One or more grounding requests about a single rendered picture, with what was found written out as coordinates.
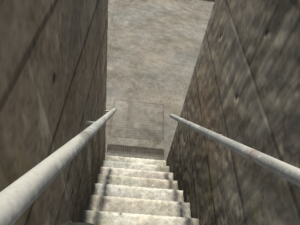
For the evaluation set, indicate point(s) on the stairs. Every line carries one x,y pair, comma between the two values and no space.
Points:
136,191

